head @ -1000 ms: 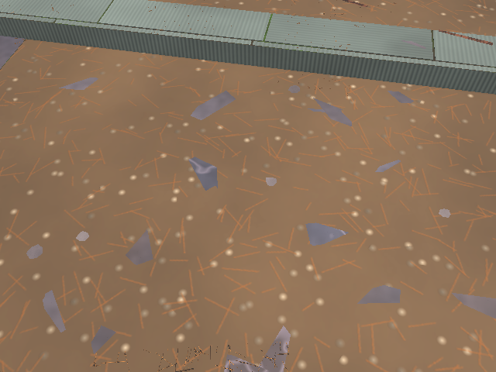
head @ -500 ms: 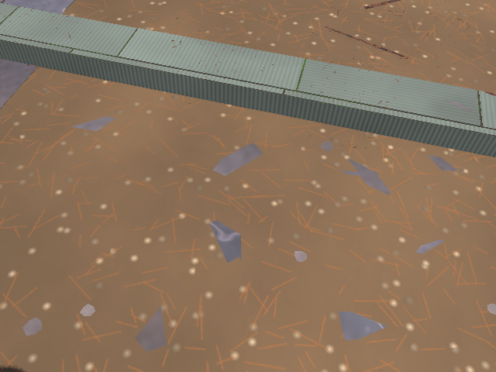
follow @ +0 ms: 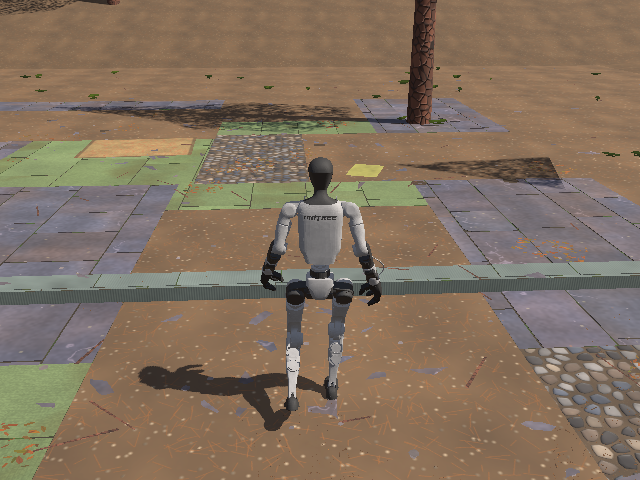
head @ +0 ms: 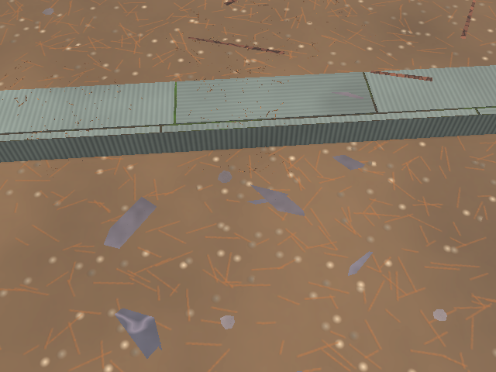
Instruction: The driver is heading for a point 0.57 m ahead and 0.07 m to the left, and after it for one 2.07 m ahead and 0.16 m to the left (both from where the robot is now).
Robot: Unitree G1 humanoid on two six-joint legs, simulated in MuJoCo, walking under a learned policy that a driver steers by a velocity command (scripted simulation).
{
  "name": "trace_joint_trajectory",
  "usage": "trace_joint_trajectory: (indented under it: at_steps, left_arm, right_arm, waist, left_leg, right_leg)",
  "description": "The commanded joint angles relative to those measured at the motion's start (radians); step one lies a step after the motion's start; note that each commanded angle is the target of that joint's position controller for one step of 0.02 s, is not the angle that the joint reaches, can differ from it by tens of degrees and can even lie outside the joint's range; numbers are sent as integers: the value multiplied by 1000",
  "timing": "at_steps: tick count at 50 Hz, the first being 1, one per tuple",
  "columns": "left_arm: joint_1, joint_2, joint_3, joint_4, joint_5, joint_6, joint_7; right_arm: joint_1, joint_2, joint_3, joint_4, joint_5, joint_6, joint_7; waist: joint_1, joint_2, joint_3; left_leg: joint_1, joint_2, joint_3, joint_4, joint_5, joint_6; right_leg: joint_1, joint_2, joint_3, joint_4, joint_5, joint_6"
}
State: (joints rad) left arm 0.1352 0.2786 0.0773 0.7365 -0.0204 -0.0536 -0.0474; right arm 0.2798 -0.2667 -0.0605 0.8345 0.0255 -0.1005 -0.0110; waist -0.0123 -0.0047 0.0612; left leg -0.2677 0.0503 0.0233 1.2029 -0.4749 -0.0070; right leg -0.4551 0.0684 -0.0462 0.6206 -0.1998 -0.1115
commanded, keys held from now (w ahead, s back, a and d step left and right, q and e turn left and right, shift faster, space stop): w+e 0.02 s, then w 0.08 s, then w+q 0.38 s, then q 0.18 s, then no key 0.34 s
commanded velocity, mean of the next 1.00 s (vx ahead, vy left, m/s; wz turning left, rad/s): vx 0.35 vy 0.00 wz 0.16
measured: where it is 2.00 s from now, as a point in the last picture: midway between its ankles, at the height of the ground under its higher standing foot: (246, 332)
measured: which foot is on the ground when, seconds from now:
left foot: up 0.00-0.44, down 0.46-0.94, up 0.96-1.00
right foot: down 0.00-0.48, up 0.50-0.90, down 0.92-1.00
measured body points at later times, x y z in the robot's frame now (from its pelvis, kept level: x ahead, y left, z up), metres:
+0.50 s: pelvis +0.30 +0.05 +0.00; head +0.34 +0.05 +0.44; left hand +0.34 +0.33 -0.13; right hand +0.50 -0.20 -0.09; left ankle +0.41 +0.13 -0.72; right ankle +0.10 -0.06 -0.67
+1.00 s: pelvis +0.49 +0.04 +0.01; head +0.52 +0.04 +0.46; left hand +0.61 +0.33 -0.08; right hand +0.68 -0.19 -0.10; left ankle +0.41 +0.13 -0.71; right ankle +0.59 -0.05 -0.72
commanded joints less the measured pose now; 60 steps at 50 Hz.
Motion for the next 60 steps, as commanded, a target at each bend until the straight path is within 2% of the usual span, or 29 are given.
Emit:
trace_joint_trajectory:
  at_steps: [1, 2, 4, 10, 13, 17, 20, 22, 23, 24, 25, 26, 27, 28, 29, 32, 36, 41, 44, 45, 46, 47, 48, 49, 52, 54, 56, 58, 60]
  left_arm:
    - [106, 109, 31, -44, -1, -19, 10]
    - [71, 82, 20, -62, 12, -21, 14]
    - [69, 85, 19, -63, 12, -27, 21]
    - [158, 113, 15, -12, 13, -33, 44]
    - [192, 132, 14, 11, 16, -38, 44]
    - [220, 140, 16, 48, 18, -27, 47]
    - [183, 163, 23, 45, 18, -12, 59]
    - [142, 178, 24, 31, 18, 3, 69]
    - [139, 163, 14, 12, 25, 1, 77]
    - [268, 48, -24, -20, 43, -25, 61]
    - [228, 81, -27, -15, 35, -55, 45]
    - [135, 138, -14, -48, 0, -76, 32]
    - [80, 137, -18, -65, 1, -83, 33]
    - [58, 139, -12, -70, 23, -78, 40]
    - [68, 144, -4, -79, 37, -64, 47]
    - [125, 95, -14, -75, 40, -24, 68]
    - [77, 69, -25, -73, 38, -5, 78]
    - [-53, 78, -23, -102, 30, -10, 58]
    - [-35, 92, -12, -104, 39, -26, 49]
    - [-7, 89, -11, -96, 45, -35, 49]
    - [12, 129, -5, -100, 61, -43, 55]
    - [15, 171, 0, -110, 75, -37, 64]
    - [52, 88, -14, -88, 66, -21, 69]
    - [70, 43, -29, -78, 44, -10, 67]
    - [14, 93, -23, -75, 38, 9, 52]
    - [-66, 136, -6, -95, 27, 32, 50]
    - [-49, 161, 9, -101, 15, 53, 58]
    - [-28, 151, 12, -104, 6, 60, 66]
    - [-32, 120, 7, -113, 9, 56, 70]
  right_arm:
    - [-79, -130, -26, -125, -17, -60, -5]
    - [-43, -136, -32, -117, -24, -45, -4]
    - [-18, -113, -31, -113, -32, -18, -1]
    - [-171, -60, -4, -146, -24, -2, 10]
    - [-255, -55, 4, -166, -9, -8, 27]
    - [-314, -67, 5, -204, -1, -12, 56]
    - [-258, -87, -3, -210, -5, -12, 74]
    - [-58, -147, -37, -167, -12, -3, 67]
    - [94, -204, -58, -142, -17, 2, 56]
    - [163, -303, -81, -141, -18, -1, 53]
    - [180, -228, -61, -139, -12, 2, 50]
    - [115, -185, -47, -157, -20, 8, 43]
    - [34, -167, -40, -183, -22, 14, 39]
    - [-18, -155, -35, -201, -20, 21, 39]
    - [-40, -142, -30, -211, -24, 24, 36]
    - [-73, -166, -37, -215, -28, 31, 24]
    - [-60, -173, -38, -196, -11, 59, -2]
    - [-14, -154, -26, -167, -21, 87, -16]
    - [-37, -136, -16, -166, -22, 89, -14]
    - [-47, -124, -10, -165, -20, 86, -13]
    - [-22, -92, 0, -171, -37, 76, -10]
    - [89, -69, 7, -160, -51, 62, -6]
    - [112, -75, 12, -146, -47, 63, -7]
    - [56, -114, 4, -156, -42, 77, -8]
    - [-17, -111, -8, -151, -37, 133, -13]
    - [-9, -78, -3, -134, -33, 139, -16]
    - [5, -76, -10, -111, -31, 130, -20]
    - [4, -87, -18, -108, -31, 125, -24]
    - [5, -117, -28, -123, -44, 120, -31]
  waist:
    - [38, 15, -147]
    - [2, -5, -140]
    - [-18, -12, -127]
    - [51, -57, -69]
    - [96, -59, -40]
    - [109, -47, 0]
    - [60, -70, -48]
    - [-52, -72, -175]
    - [-120, -15, -270]
    - [-55, 237, -402]
    - [-88, 234, -466]
    - [-92, 160, -321]
    - [-62, 47, -227]
    - [-28, -29, -158]
    - [6, -29, -141]
    - [54, 40, -141]
    - [29, 83, -204]
    - [-34, 109, -191]
    - [-10, 119, -166]
    - [16, 112, -160]
    - [5, 54, -197]
    - [-56, -96, -255]
    - [-29, -198, -312]
    - [-1, -185, -294]
    - [-1, -119, -202]
    - [-29, -138, -133]
    - [-22, -155, -140]
    - [-17, -161, -152]
    - [-19, -121, -155]
  left_leg:
    - [-466, 56, -113, 45, 125, 28]
    - [-395, 82, -118, 4, 161, 21]
    - [-345, 90, -93, -66, 197, -6]
    - [-374, 75, -39, -433, 547, -19]
    - [-367, 51, -23, -568, 656, 7]
    - [-470, 25, -35, -633, 551, 53]
    - [-379, -32, 6, -646, 410, 101]
    - [-101, -113, 64, -675, 394, 148]
    - [183, -27, -78, -677, 460, 201]
    - [585, 231, -583, -706, 358, 397]
    - [679, 283, -838, -859, 332, 425]
    - [572, 257, -687, -863, 398, 366]
    - [408, 225, -551, -855, 579, 334]
    - [258, 192, -454, -858, 768, 319]
    - [155, 162, -391, -871, 871, 309]
    - [9, 95, -284, -887, 1035, 301]
    - [-7, 40, -203, -846, 988, 236]
    - [88, 81, -278, -795, 813, 205]
    - [123, 95, -340, -717, 752, 190]
    - [103, 65, -337, -684, 698, 161]
    - [49, 5, -310, -618, 583, 118]
    - [-84, -83, -245, -516, 265, 63]
    - [-127, -97, -190, -447, -20, 7]
    - [-150, -70, -168, -399, -121, -23]
    - [-139, -34, -151, -350, -106, -67]
    - [-50, -53, -92, -527, 10, -62]
    - [6, -99, -40, -629, 156, -52]
    - [47, -98, -31, -699, 210, -22]
    - [104, -18, -78, -720, 231, 29]
  right_leg:
    - [467, -283, 486, -340, 152, -205]
    - [384, -262, 427, -361, 222, -196]
    - [297, -239, 358, -391, 335, -196]
    - [286, -180, 158, -427, 409, -113]
    - [340, -213, 145, -447, 299, -93]
    - [519, -289, 133, -404, 359, -83]
    - [582, -301, 83, -287, 693, -49]
    - [548, -254, 24, -19, 979, -11]
    - [357, -221, -1, 243, 792, 24]
    - [-83, -28, 6, 659, 78, 104]
    - [-255, 24, 152, 778, -349, 106]
    - [-329, -38, 187, 802, -296, 94]
    - [-303, -81, 166, 745, -233, 95]
    - [-262, -107, 144, 678, -216, 110]
    - [-193, -131, 142, 622, -203, 122]
    - [-113, -117, 106, 468, -150, 171]
    - [-46, -79, 88, 228, 75, 200]
    - [-36, -74, 109, 37, 154, 178]
    - [23, -68, 106, -103, 126, 128]
    - [112, -77, 103, -210, 257, 101]
    - [254, -176, 192, -204, 561, 59]
    - [439, -321, 323, -135, 898, -62]
    - [477, -417, 433, -142, 904, -178]
    - [455, -430, 491, -179, 761, -198]
    - [303, -354, 451, -261, 370, -124]
    - [182, -252, 355, -282, 210, -63]
    - [171, -213, 334, -273, 133, -54]
    - [160, -203, 352, -271, 33, -38]
    - [76, -175, 342, -215, -25, 0]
